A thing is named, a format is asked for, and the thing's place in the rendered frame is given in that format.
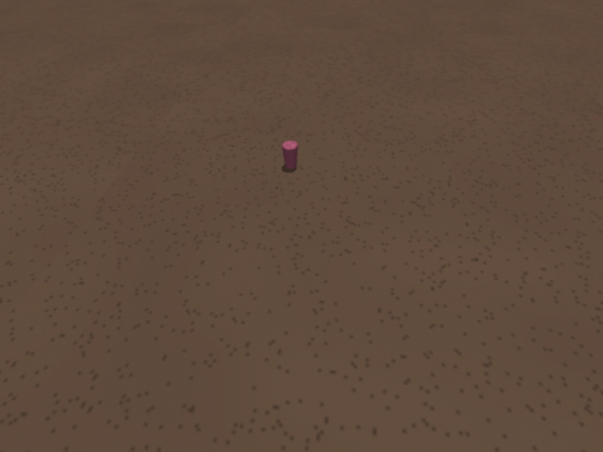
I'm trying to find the cup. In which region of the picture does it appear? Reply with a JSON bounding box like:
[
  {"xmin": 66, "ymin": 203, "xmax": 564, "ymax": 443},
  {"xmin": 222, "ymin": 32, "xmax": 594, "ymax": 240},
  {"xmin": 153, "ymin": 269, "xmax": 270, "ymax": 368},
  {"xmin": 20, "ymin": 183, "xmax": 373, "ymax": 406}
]
[{"xmin": 282, "ymin": 140, "xmax": 298, "ymax": 169}]

